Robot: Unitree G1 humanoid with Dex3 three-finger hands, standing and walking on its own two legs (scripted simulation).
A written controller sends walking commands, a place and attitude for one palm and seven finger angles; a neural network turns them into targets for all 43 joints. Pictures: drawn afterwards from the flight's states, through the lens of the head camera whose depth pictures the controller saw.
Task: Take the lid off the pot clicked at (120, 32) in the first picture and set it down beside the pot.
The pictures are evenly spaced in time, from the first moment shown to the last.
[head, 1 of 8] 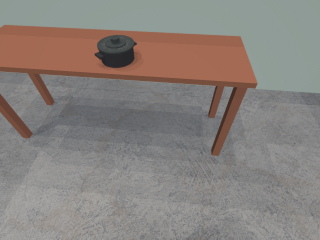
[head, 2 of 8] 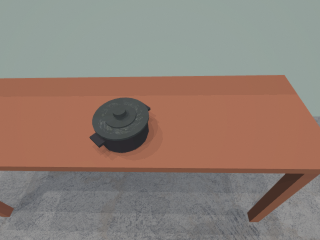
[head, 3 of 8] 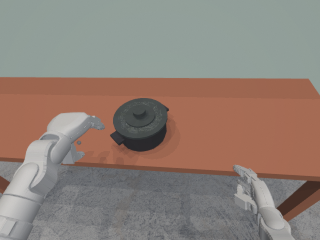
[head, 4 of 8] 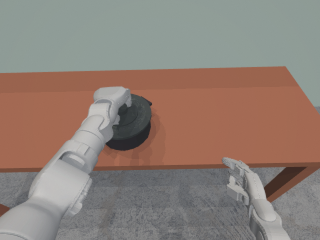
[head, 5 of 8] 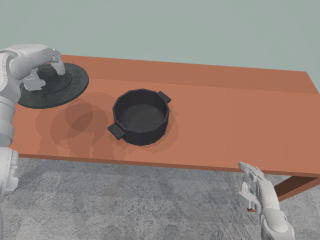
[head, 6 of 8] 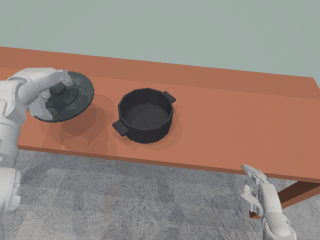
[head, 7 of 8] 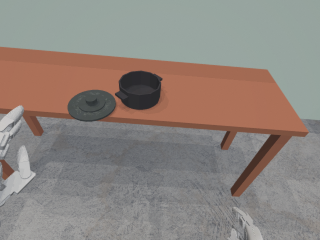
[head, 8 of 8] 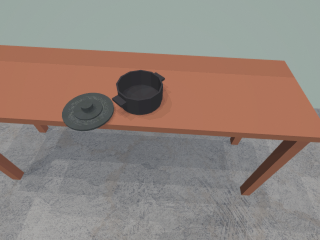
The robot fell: no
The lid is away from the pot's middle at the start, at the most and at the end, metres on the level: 0.00 0.26 0.20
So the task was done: no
